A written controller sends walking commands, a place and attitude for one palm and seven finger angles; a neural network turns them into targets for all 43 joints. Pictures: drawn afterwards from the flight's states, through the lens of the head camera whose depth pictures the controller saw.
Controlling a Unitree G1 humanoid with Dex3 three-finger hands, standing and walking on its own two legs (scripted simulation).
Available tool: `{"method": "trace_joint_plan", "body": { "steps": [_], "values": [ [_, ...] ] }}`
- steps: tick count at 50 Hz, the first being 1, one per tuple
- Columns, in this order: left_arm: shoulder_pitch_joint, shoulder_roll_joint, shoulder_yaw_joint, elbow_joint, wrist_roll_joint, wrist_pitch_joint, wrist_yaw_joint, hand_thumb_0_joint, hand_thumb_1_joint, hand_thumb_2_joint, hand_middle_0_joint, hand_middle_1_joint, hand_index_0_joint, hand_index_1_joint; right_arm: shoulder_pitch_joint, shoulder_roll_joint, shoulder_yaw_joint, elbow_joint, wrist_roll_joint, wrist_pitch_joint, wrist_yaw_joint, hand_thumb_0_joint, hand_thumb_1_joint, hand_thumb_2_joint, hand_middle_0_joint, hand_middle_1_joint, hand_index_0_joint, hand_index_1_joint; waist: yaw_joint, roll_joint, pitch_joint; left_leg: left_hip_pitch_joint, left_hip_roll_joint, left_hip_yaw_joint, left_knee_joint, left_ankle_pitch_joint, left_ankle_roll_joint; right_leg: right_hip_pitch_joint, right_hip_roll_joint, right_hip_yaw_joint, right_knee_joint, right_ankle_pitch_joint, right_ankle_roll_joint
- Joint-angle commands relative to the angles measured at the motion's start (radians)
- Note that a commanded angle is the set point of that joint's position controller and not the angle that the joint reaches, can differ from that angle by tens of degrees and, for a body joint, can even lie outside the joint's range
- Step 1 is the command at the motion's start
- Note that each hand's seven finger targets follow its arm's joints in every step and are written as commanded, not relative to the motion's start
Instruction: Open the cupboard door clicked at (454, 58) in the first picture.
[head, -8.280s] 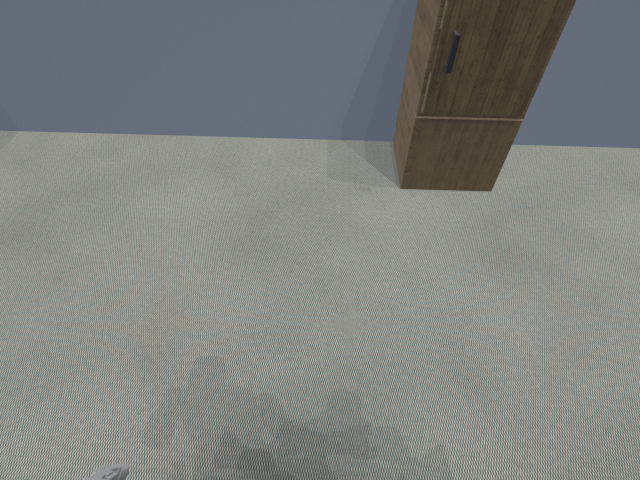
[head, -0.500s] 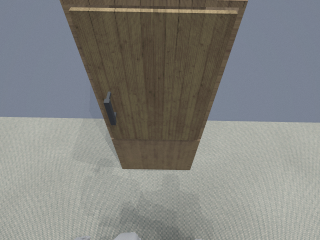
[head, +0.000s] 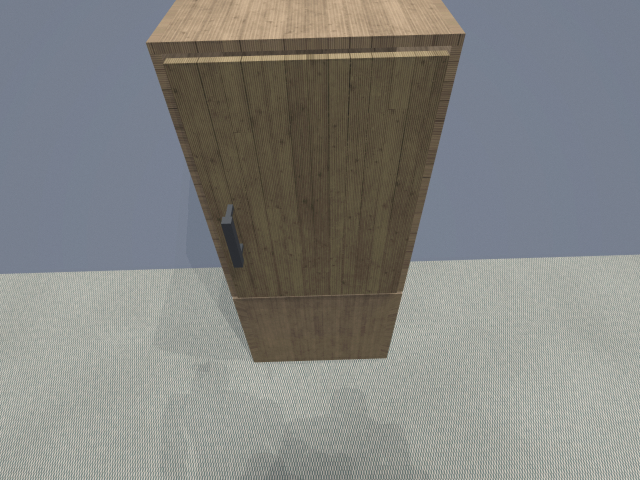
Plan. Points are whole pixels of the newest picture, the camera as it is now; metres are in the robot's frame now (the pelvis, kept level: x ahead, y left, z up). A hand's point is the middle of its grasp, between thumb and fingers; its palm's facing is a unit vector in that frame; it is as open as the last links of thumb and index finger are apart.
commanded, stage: come to a stop and stand still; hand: left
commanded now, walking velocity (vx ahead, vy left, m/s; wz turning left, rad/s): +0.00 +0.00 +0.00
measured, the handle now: (234, 236) +0.57 +0.21 -0.09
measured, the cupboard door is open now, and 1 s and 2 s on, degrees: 0 0 0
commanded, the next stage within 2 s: look again from close up in 1.20 s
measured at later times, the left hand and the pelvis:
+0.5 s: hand out of the picture -0.03 +0.11 -0.18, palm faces +0.05 -0.99 -0.15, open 7.4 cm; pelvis +0.00 -0.03 +0.00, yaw +1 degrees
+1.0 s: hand out of the picture -0.01 +0.11 -0.18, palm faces +0.06 -0.98 -0.16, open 7.4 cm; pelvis +0.03 -0.04 +0.00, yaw +0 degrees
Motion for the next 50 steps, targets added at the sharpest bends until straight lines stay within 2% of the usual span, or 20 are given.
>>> {"method": "trace_joint_plan", "body": {
  "steps": [1, 3, 6, 9, 16, 22, 27, 32, 38, 46, 50],
  "values": [
    [0.011, 0.109, 0.009, -0.029, -0.004, -0.029, 0.010, 0.000, 0.900, 0.900, -0.200, -0.300, -0.200, -0.300, 0.090, -0.074, 0.004, 0.007, 0.000, -0.015, 0.007, 0.000, -0.900, -0.900, 0.200, 0.300, 0.200, 0.300, -0.029, -0.129, 0.044, 0.142, 0.118, -0.134, -0.062, 0.006, -0.020, -0.183, -0.092, 0.100, -0.156, 0.050, -0.036],
    [0.026, 0.103, 0.009, -0.025, -0.006, -0.026, 0.011, 0.000, 0.900, 0.900, -0.200, -0.300, -0.200, -0.300, 0.096, -0.067, 0.011, 0.021, -0.001, -0.013, 0.006, 0.000, -0.900, -0.900, 0.200, 0.300, 0.200, 0.300, -0.024, -0.077, 0.074, 0.121, 0.116, -0.134, -0.074, -0.033, -0.022, -0.190, -0.085, 0.099, -0.160, 0.007, -0.036],
    [0.041, 0.099, 0.011, -0.015, -0.006, -0.020, 0.011, 0.000, 0.900, 0.900, -0.200, -0.300, -0.200, -0.300, 0.117, -0.055, 0.016, 0.039, -0.003, -0.007, 0.004, 0.000, -0.900, -0.900, 0.200, 0.300, 0.200, 0.300, -0.018, -0.037, 0.114, 0.079, 0.110, -0.139, -0.084, -0.098, -0.024, -0.202, -0.079, 0.100, -0.174, -0.066, -0.039],
    [0.051, 0.090, 0.011, -0.013, -0.009, -0.020, 0.011, 0.000, 0.900, 0.900, -0.200, -0.300, -0.200, -0.300, 0.144, -0.040, 0.019, 0.050, -0.006, -0.004, 0.001, 0.000, -0.900, -0.900, 0.200, 0.300, 0.200, 0.300, -0.016, -0.034, 0.131, 0.055, 0.103, -0.137, -0.075, -0.106, -0.029, -0.215, -0.077, 0.105, -0.179, -0.099, -0.044],
    [0.071, 0.065, 0.012, -0.007, -0.012, -0.023, 0.012, 0.000, 0.900, 0.900, -0.200, -0.300, -0.200, -0.300, 0.196, -0.012, 0.021, 0.071, -0.008, -0.007, -0.005, 0.000, -0.900, -0.900, 0.200, 0.300, 0.200, 0.300, -0.012, -0.043, 0.108, 0.050, 0.106, -0.130, -0.042, -0.065, -0.029, -0.196, -0.075, 0.099, -0.176, -0.075, -0.052],
    [0.084, 0.047, 0.011, -0.003, -0.014, -0.028, 0.015, 0.000, 0.900, 0.900, -0.200, -0.300, -0.200, -0.300, 0.219, 0.004, 0.022, 0.077, -0.006, -0.015, -0.009, 0.000, -0.900, -0.900, 0.200, 0.300, 0.200, 0.300, -0.012, -0.030, 0.078, 0.054, 0.116, -0.128, -0.028, 0.016, -0.027, -0.148, -0.070, 0.094, -0.155, 0.032, -0.054],
    [0.102, 0.038, 0.009, 0.001, -0.013, -0.029, 0.017, 0.000, 0.900, 0.900, -0.200, -0.300, -0.200, -0.300, 0.208, 0.007, 0.021, 0.079, -0.005, -0.015, -0.011, 0.000, -0.900, -0.900, 0.200, 0.300, 0.200, 0.300, -0.009, -0.042, 0.098, 0.063, 0.120, -0.125, -0.022, 0.028, -0.026, -0.157, -0.069, 0.087, -0.156, 0.056, -0.050],
    [0.115, 0.034, 0.009, 0.000, -0.011, -0.033, 0.018, 0.000, 0.900, 0.900, -0.200, -0.300, -0.200, -0.300, 0.189, 0.006, 0.019, 0.072, -0.004, -0.017, -0.011, 0.000, -0.900, -0.900, 0.200, 0.300, 0.200, 0.300, -0.010, -0.035, 0.087, 0.078, 0.123, -0.122, -0.013, 0.062, -0.024, -0.145, -0.068, 0.085, -0.151, 0.108, -0.048],
    [0.124, 0.039, 0.008, 0.000, -0.009, -0.037, 0.019, 0.000, 0.900, 0.900, -0.200, -0.300, -0.200, -0.300, 0.160, -0.006, 0.021, 0.068, -0.003, -0.020, -0.014, 0.000, -0.900, -0.900, 0.200, 0.300, 0.200, 0.300, -0.007, -0.042, 0.069, 0.103, 0.128, -0.124, -0.005, 0.124, -0.022, -0.113, -0.071, 0.078, -0.136, 0.213, -0.044],
    [0.122, 0.056, 0.009, 0.000, -0.008, -0.036, 0.019, 0.000, 0.900, 0.900, -0.200, -0.300, -0.200, -0.300, 0.128, -0.027, 0.022, 0.057, -0.003, -0.021, -0.015, 0.000, -0.900, -0.900, 0.200, 0.300, 0.200, 0.300, -0.004, -0.028, 0.070, 0.123, 0.131, -0.118, -0.006, 0.144, -0.023, -0.090, -0.073, 0.076, -0.136, 0.263, -0.040],
    [0.121, 0.067, 0.010, -0.001, -0.009, -0.039, 0.019, 0.000, 0.900, 0.900, -0.200, -0.300, -0.200, -0.300, 0.115, -0.041, 0.022, 0.051, -0.003, -0.024, -0.016, 0.000, -0.900, -0.900, 0.200, 0.300, 0.200, 0.300, -0.004, -0.035, 0.033, 0.145, 0.132, -0.109, 0.004, 0.187, -0.024, -0.058, -0.079, 0.077, -0.129, 0.352, -0.037]
  ]
}}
